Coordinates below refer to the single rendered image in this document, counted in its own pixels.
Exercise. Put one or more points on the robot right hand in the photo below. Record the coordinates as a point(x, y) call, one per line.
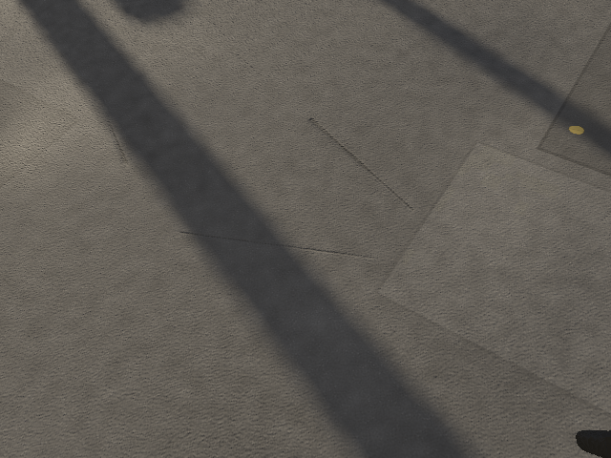
point(596, 442)

